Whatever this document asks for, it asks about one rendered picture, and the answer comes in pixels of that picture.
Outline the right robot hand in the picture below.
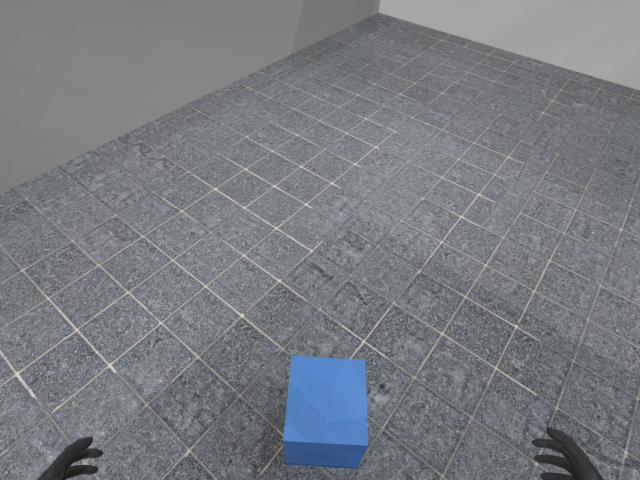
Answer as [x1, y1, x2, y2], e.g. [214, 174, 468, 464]
[532, 427, 603, 480]

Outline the left robot hand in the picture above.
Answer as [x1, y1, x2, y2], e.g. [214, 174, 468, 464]
[38, 436, 103, 480]

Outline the carton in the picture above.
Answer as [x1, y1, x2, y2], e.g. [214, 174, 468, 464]
[283, 356, 368, 469]

